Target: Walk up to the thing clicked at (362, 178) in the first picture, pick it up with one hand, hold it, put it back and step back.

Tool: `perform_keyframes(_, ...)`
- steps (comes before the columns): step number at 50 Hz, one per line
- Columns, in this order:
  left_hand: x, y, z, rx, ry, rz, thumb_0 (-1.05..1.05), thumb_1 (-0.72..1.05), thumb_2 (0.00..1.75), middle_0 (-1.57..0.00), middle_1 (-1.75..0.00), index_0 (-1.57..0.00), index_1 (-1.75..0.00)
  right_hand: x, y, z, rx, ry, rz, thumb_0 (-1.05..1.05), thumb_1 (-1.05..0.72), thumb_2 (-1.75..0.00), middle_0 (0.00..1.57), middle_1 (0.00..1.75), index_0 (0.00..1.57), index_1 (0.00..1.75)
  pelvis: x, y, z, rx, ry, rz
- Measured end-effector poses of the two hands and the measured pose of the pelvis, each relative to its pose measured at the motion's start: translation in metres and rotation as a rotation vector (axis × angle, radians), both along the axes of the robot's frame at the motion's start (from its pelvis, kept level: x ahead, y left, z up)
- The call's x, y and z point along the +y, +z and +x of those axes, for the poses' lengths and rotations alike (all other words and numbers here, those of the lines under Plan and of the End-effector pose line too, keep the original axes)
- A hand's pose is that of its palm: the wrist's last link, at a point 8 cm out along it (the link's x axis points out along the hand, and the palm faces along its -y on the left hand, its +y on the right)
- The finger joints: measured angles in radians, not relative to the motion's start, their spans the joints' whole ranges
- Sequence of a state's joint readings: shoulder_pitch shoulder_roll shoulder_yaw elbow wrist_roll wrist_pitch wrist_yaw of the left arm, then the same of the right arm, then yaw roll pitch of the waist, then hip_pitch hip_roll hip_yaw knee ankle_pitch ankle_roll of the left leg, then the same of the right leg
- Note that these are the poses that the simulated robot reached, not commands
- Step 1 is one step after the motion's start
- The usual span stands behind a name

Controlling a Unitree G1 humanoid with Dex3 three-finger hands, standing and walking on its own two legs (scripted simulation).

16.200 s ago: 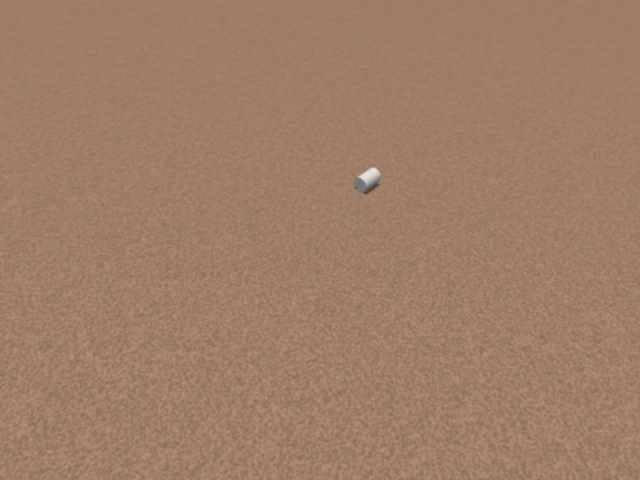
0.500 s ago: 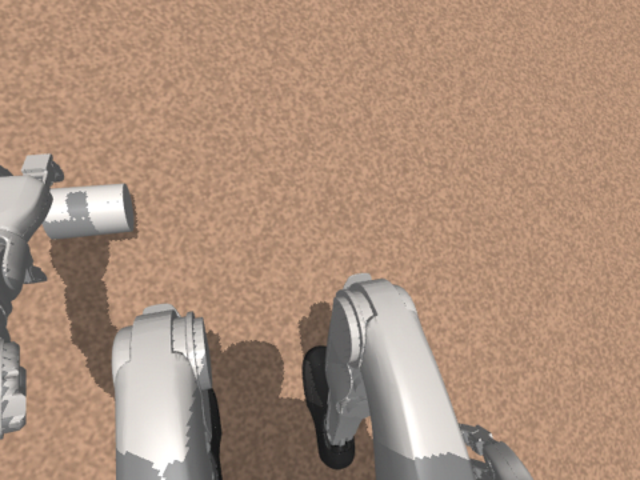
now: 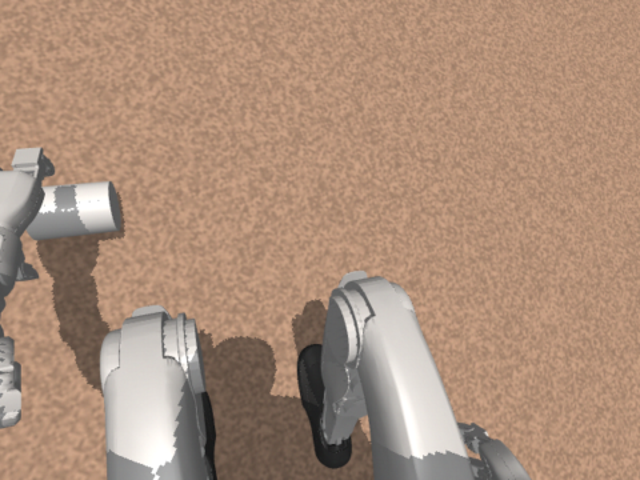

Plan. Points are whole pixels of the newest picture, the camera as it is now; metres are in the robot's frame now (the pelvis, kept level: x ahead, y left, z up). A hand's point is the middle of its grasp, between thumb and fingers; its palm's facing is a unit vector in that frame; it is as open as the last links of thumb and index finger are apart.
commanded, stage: rise first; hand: left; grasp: from above
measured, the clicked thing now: (74, 210) +0.49 +0.28 -0.30
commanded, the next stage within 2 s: approach in 1.48 s
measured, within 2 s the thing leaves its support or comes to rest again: neither
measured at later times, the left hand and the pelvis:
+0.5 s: hand (19, 217) +0.45 +0.31 -0.19, palm faces -0.46 -0.07 -0.88, open 14.2 cm; pelvis +0.00 +0.00 -0.01, yaw -1 degrees
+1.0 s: hand (14, 215) +0.45 +0.31 -0.19, palm faces -0.46 -0.06 -0.88, open 14.2 cm; pelvis +0.00 +0.00 -0.01, yaw -1 degrees
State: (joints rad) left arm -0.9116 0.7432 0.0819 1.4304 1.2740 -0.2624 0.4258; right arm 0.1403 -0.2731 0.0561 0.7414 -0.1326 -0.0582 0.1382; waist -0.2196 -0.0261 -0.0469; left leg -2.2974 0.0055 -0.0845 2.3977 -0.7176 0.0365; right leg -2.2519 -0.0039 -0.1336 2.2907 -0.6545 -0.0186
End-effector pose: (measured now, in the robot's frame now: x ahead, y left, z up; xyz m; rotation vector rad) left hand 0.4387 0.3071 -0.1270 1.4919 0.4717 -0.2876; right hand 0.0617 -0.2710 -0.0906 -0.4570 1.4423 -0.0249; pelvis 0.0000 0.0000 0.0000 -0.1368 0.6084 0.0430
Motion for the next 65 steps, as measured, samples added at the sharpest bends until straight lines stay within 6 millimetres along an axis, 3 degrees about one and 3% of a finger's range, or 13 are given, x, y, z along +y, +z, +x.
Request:
perform_keyframes(34, 0.005, -0.010, 0.020, 0.006, -0.001, 0.004, 0.00, -0.55, 1.03, -0.09, -0.99, -0.08, -1.00, 0.005, 0.002, -0.026, 0.040, -0.009, -0.010, 0.00, -0.91, -0.90, 0.20, 0.30, 0.20, 0.30, 0.002, -0.011, -0.003, -0.020, -0.005, -0.021)
perform_keyframes(65, 0.007, 0.000, 0.017, -0.009, -0.014, 0.004, 0.00, -0.51, 1.00, -0.12, -0.97, -0.11, -0.98, 0.007, 0.005, -0.020, 0.014, 0.001, -0.008, 0.00, -0.91, -0.90, 0.20, 0.30, 0.20, 0.30, 0.003, -0.008, -0.005, -0.020, -0.003, -0.024)
